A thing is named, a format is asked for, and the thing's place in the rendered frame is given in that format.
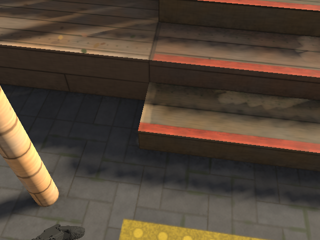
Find stairs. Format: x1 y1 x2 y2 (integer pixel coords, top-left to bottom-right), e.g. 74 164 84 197
138 0 320 172

